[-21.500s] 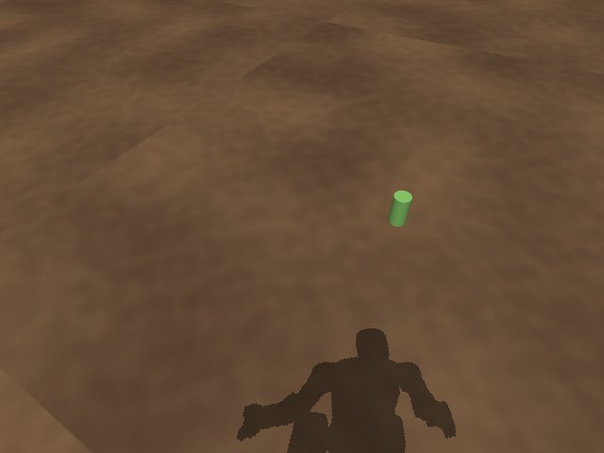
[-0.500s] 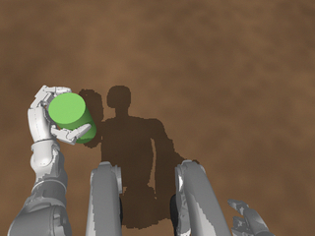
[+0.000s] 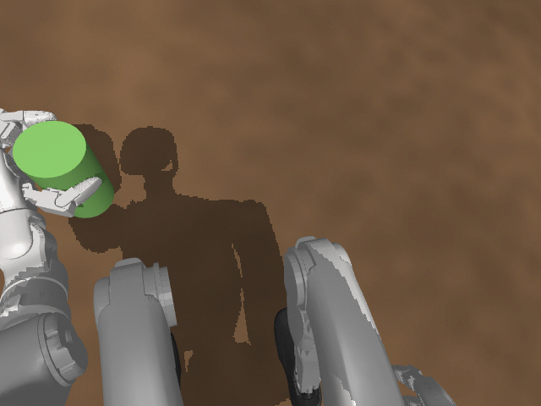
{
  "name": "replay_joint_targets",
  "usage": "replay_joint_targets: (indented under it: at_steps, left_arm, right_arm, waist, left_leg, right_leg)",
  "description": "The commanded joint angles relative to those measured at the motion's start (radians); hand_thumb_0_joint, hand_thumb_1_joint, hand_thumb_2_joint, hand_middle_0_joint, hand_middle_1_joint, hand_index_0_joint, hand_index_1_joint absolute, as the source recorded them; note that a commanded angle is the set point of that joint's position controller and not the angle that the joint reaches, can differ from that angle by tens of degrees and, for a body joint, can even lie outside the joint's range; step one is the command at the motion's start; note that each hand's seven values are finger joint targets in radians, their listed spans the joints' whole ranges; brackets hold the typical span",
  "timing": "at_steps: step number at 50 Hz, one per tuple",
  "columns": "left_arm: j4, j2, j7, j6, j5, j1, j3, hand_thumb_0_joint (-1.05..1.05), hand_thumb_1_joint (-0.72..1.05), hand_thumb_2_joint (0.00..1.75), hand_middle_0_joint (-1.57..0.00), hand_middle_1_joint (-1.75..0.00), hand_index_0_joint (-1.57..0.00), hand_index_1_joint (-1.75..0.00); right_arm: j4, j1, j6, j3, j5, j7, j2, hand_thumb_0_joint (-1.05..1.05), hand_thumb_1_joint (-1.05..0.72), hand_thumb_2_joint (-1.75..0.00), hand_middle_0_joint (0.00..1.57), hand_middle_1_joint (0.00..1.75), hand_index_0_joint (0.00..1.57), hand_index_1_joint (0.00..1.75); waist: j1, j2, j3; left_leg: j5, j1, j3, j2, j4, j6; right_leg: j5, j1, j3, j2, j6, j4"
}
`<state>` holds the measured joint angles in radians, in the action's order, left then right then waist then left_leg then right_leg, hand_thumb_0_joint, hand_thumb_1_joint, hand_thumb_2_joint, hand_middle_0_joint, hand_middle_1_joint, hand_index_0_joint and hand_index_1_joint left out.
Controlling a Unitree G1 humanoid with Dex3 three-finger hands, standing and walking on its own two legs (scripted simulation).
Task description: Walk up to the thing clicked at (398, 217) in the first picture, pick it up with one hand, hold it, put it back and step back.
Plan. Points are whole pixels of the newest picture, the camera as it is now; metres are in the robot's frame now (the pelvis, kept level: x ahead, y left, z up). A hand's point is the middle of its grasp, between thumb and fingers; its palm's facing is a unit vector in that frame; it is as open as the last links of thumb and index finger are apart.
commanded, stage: crouch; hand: left
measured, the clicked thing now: (72, 175) +0.46 +0.25 -0.10
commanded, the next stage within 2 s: lower in 0.46 s
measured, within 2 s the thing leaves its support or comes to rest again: neither
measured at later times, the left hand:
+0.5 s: hand (68, 176) +0.47 +0.26 -0.13, palm faces +0.29 -0.96 -0.01, open 11.3 cm
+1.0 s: hand (81, 191) +0.47 +0.27 -0.20, palm faces +0.33 -0.94 +0.00, open 11.3 cm
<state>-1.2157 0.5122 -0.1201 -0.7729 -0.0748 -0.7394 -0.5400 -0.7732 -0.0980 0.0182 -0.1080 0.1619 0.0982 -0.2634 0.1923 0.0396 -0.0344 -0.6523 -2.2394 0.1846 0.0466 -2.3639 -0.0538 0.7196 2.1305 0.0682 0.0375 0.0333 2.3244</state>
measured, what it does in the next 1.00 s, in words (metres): stands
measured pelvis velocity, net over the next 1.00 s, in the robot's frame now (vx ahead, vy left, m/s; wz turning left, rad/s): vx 0.00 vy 0.01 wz -0.11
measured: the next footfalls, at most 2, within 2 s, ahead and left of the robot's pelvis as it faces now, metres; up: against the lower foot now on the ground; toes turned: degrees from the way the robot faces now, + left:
none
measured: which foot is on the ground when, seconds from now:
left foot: down 0.00-1.00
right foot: down 0.00-1.00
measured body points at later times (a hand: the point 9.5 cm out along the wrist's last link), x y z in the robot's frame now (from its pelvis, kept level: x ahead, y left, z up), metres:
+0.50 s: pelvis +0.00 +0.00 -0.03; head +0.23 +0.10 +0.34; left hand +0.45 +0.31 -0.12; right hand +0.10 -0.27 -0.13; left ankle +0.09 +0.14 -0.31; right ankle +0.10 -0.12 -0.31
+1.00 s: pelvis +0.00 +0.01 -0.05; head +0.25 +0.14 +0.30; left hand +0.44 +0.32 -0.20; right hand +0.10 -0.27 -0.11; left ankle +0.09 +0.14 -0.31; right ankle +0.10 -0.12 -0.31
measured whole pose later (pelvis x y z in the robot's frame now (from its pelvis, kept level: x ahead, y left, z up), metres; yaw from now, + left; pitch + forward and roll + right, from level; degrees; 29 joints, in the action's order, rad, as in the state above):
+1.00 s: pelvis +0.00 +0.01 -0.05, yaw -6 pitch +19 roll -13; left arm -1.31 0.74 -0.02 -0.90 -0.06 -0.71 -0.58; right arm -0.67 0.07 0.04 -0.36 0.30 0.13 -0.33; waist 0.25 0.21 0.22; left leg -0.68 -2.26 0.35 0.02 -2.59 -0.07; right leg 0.71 2.11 0.18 0.08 0.06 2.44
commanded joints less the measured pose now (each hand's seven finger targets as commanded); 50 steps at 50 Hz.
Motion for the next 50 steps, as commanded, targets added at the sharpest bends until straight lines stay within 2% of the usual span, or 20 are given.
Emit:
replay_joint_targets:
  at_steps: [1, 5, 7, 9, 15, 18, 20, 23, 25, 27, 31, 33, 35, 38, 39, 45, 46, 48, 49, 50]
  left_arm:
    - [0.291, 0.332, 0.0, -0.122, -0.017, -0.325, -0.093, 0.0, -0.03, 1.24, -1.21, -1.42, -1.25, -1.4]
    - [0.379, 0.361, 0.008, -0.136, -0.007, -0.345, -0.103, 0.0, 0.03, 1.26, -1.21, -1.41, -1.24, -1.4]
    - [0.39, 0.317, 0.006, -0.133, -0.014, -0.347, -0.075, 0.0, 0.04, 1.27, -1.22, -1.42, -1.25, -1.41]
    - [0.434, 0.307, 0.004, -0.134, -0.017, -0.378, -0.047, 0.0, 0.06, 1.28, -1.23, -1.43, -1.26, -1.43]
    - [0.392, 0.292, 0.007, -0.131, -0.023, -0.392, -0.004, 0.0, 0.01, 1.25, -1.22, -1.42, -1.25, -1.41]
    - [0.346, 0.321, 0.015, -0.133, -0.033, -0.348, -0.035, 0.0, 0.01, 1.26, -1.23, -1.42, -1.26, -1.41]
    - [0.334, 0.326, 0.015, -0.141, -0.03, -0.361, -0.026, 0.0, -0.02, 1.28, -1.24, -1.44, -1.27, -1.44]
    - [0.33, 0.379, 0.028, -0.151, -0.024, -0.348, -0.062, 0.0, -0.03, 1.29, -1.25, -1.47, -1.29, -1.45]
    - [0.313, 0.37, 0.032, -0.153, -0.025, -0.327, -0.06, 0.0, -0.03, 1.3, -1.26, -1.47, -1.3, -1.47]
    - [0.31, 0.401, 0.035, -0.16, -0.028, -0.3, -0.089, 0.0, -0.03, 1.3, -1.26, -1.47, -1.3, -1.46]
    - [0.255, 0.359, 0.033, -0.16, -0.025, -0.305, -0.046, 0.0, -0.03, 1.25, -1.24, -1.43, -1.26, -1.43]
    - [0.204, 0.384, 0.042, -0.166, -0.017, -0.302, -0.051, 0.0, -0.01, 1.24, -1.24, -1.41, -1.26, -1.42]
    - [0.189, 0.366, 0.045, -0.179, -0.014, -0.315, -0.024, 0.0, 0.01, 1.24, -1.24, -1.4, -1.26, -1.41]
    - [0.193, 0.433, 0.047, -0.204, -0.017, -0.326, -0.06, 0.0, 0.03, 1.24, -1.26, -1.41, -1.28, -1.41]
    - [0.187, 0.431, 0.05, -0.211, -0.013, -0.335, -0.045, 0.0, 0.01, 1.23, -1.26, -1.41, -1.28, -1.41]
    - [0.206, 0.5, 0.083, -0.257, -0.011, -0.343, -0.07, 0.0, -0.03, 1.22, -1.26, -1.4, -1.27, -1.41]
    - [0.207, 0.487, 0.089, -0.263, -0.005, -0.352, -0.048, 0.0, -0.02, 1.22, -1.24, -1.39, -1.25, -1.4]
    - [0.212, 0.52, 0.099, -0.274, 0.003, -0.362, -0.054, 0.0, -0.02, 1.21, -1.22, -1.36, -1.23, -1.38]
    - [0.165, 0.499, 0.101, -0.272, 0.008, -0.33, -0.045, 0.0, -0.02, 1.21, -1.22, -1.37, -1.23, -1.38]
    - [0.199, 0.544, 0.109, -0.279, 0.012, -0.358, -0.063, 0.0, -0.02, 1.2, -1.22, -1.36, -1.23, -1.37]
  right_arm:
    - [0.061, -0.115, 0.005, 0.063, 0.008, -0.014, -0.259, 0.0, -0.9, -0.91, 0.2, 0.3, 0.2, 0.3]
    - [0.065, -0.11, 0.019, 0.053, 0.024, -0.012, -0.266, 0.0, -0.91, -0.91, 0.2, 0.3, 0.2, 0.3]
    - [0.061, -0.104, 0.019, 0.051, 0.029, -0.008, -0.272, 0.0, -0.91, -0.91, 0.2, 0.3, 0.2, 0.3]
    - [0.066, -0.106, 0.018, 0.045, 0.036, -0.007, -0.279, 0.0, -0.91, -0.91, 0.2, 0.3, 0.2, 0.3]
    - [0.042, -0.108, 0.023, 0.017, 0.047, -0.007, -0.285, 0.0, -0.92, -0.91, 0.2, 0.3, 0.2, 0.3]
    - [0.048, -0.093, 0.029, 0.006, 0.05, -0.004, -0.301, 0.0, -0.91, -0.91, 0.2, 0.3, 0.2, 0.3]
    - [0.055, -0.073, 0.031, -0.005, 0.054, -0.003, -0.308, 0.0, -0.91, -0.91, 0.2, 0.3, 0.2, 0.3]
    - [0.079, -0.043, 0.034, -0.019, 0.061, -0.002, -0.315, 0.0, -0.91, -0.91, 0.2, 0.3, 0.2, 0.3]
    - [0.087, -0.037, 0.035, -0.027, 0.064, 0.001, -0.314, 0.0, -0.91, -0.91, 0.2, 0.3, 0.2, 0.3]
    - [0.099, -0.031, 0.038, -0.034, 0.068, 0.0, -0.322, 0.0, -0.91, -0.91, 0.2, 0.3, 0.2, 0.3]
    - [0.114, -0.005, 0.035, -0.055, 0.075, 0.004, -0.331, 0.0, -0.93, -0.91, 0.2, 0.3, 0.2, 0.3]
    - [0.113, -0.001, 0.036, -0.073, 0.081, 0.004, -0.331, 0.0, -0.92, -0.91, 0.2, 0.3, 0.2, 0.3]
    - [0.115, 0.006, 0.034, -0.086, 0.089, 0.007, -0.339, 0.0, -0.92, -0.91, 0.2, 0.3, 0.2, 0.3]
    - [0.126, 0.02, 0.034, -0.102, 0.102, 0.008, -0.358, 0.0, -0.92, -0.91, 0.2, 0.3, 0.2, 0.3]
    - [0.117, 0.019, 0.033, -0.108, 0.106, 0.01, -0.36, 0.0, -0.92, -0.91, 0.2, 0.3, 0.2, 0.3]
    - [0.115, 0.052, 0.031, -0.14, 0.132, 0.011, -0.384, 0.0, -0.93, -0.91, 0.2, 0.3, 0.2, 0.3]
    - [0.115, 0.063, 0.031, -0.145, 0.138, 0.012, -0.386, 0.0, -0.93, -0.91, 0.2, 0.3, 0.2, 0.3]
    - [0.123, 0.081, 0.032, -0.158, 0.146, 0.009, -0.388, 0.0, -0.93, -0.91, 0.2, 0.3, 0.2, 0.3]
    - [0.105, 0.066, 0.034, -0.161, 0.149, 0.01, -0.389, 0.0, -0.93, -0.91, 0.2, 0.3, 0.2, 0.3]
    - [0.127, 0.084, 0.033, -0.169, 0.153, 0.009, -0.392, 0.0, -0.93, -0.91, 0.2, 0.3, 0.2, 0.3]
  waist:
    - [-0.042, -0.291, -0.721]
    - [-0.033, -0.345, -0.735]
    - [-0.024, -0.379, -0.714]
    - [0.005, -0.411, -0.724]
    - [0.043, -0.362, -0.668]
    - [0.026, -0.359, -0.649]
    - [0.038, -0.351, -0.621]
    - [0.027, -0.356, -0.607]
    - [0.028, -0.343, -0.607]
    - [0.022, -0.347, -0.617]
    - [0.061, -0.351, -0.551]
    - [0.073, -0.318, -0.513]
    - [0.093, -0.317, -0.487]
    - [0.091, -0.33, -0.496]
    - [0.096, -0.35, -0.497]
    - [0.101, -0.443, -0.502]
    - [0.113, -0.46, -0.485]
    - [0.116, -0.458, -0.469]
    - [0.124, -0.453, -0.451]
    - [0.122, -0.458, -0.455]
  left_leg:
    - [0.144, 0.501, -0.105, -0.012, 0.22, 0.05]
    - [0.172, 0.519, -0.095, -0.002, 0.194, 0.045]
    - [0.172, 0.548, -0.084, 0.001, 0.195, 0.039]
    - [0.178, 0.56, -0.075, 0.003, 0.181, 0.036]
    - [0.171, 0.501, -0.067, 0.005, 0.128, 0.039]
    - [0.163, 0.514, -0.057, 0.004, 0.128, 0.035]
    - [0.139, 0.497, -0.052, 0.005, 0.121, 0.036]
    - [0.134, 0.475, -0.05, 0.004, 0.113, 0.036]
    - [0.145, 0.456, -0.053, 0.004, 0.102, 0.038]
    - [0.172, 0.459, -0.052, 0.006, 0.093, 0.037]
    - [0.147, 0.448, -0.036, 0.01, 0.086, 0.036]
    - [0.123, 0.404, -0.032, 0.012, 0.069, 0.04]
    - [0.116, 0.416, -0.022, 0.015, 0.066, 0.039]
    - [0.1, 0.435, -0.013, 0.015, 0.057, 0.037]
    - [0.115, 0.45, -0.012, 0.018, 0.057, 0.032]
    - [0.149, 0.534, 0.011, 0.027, 0.056, 0.018]
    - [0.164, 0.542, 0.015, 0.03, 0.051, 0.016]
    - [0.164, 0.518, 0.014, 0.03, 0.037, 0.018]
    - [0.168, 0.527, 0.017, 0.032, 0.04, 0.018]
    - [0.173, 0.512, 0.021, 0.032, 0.036, 0.017]
  right_leg:
    - [-0.226, -0.333, 0.071, 0.03, -0.062, -0.226]
    - [-0.253, -0.333, 0.076, 0.036, -0.062, -0.197]
    - [-0.247, -0.288, 0.086, 0.035, -0.066, -0.182]
    - [-0.264, -0.295, 0.092, 0.036, -0.065, -0.178]
    - [-0.283, -0.314, 0.102, 0.039, -0.056, -0.171]
    - [-0.266, -0.301, 0.116, 0.039, -0.057, -0.162]
    - [-0.249, -0.284, 0.124, 0.04, -0.057, -0.156]
    - [-0.251, -0.299, 0.128, 0.041, -0.056, -0.149]
    - [-0.264, -0.328, 0.127, 0.046, -0.054, -0.149]
    - [-0.288, -0.355, 0.126, 0.048, -0.051, -0.144]
    - [-0.275, -0.313, 0.143, 0.05, -0.053, -0.135]
    - [-0.263, -0.32, 0.146, 0.055, -0.05, -0.139]
    - [-0.257, -0.304, 0.157, 0.056, -0.049, -0.133]
    - [-0.246, -0.32, 0.17, 0.059, -0.045, -0.129]
    - [-0.256, -0.318, 0.171, 0.061, -0.048, -0.117]
    - [-0.277, -0.306, 0.19, 0.064, -0.051, -0.091]
    - [-0.29, -0.296, 0.192, 0.064, -0.052, -0.084]
    - [-0.301, -0.315, 0.189, 0.066, -0.049, -0.088]
    - [-0.302, -0.315, 0.192, 0.065, -0.047, -0.09]
    - [-0.312, -0.328, 0.196, 0.067, -0.048, -0.089]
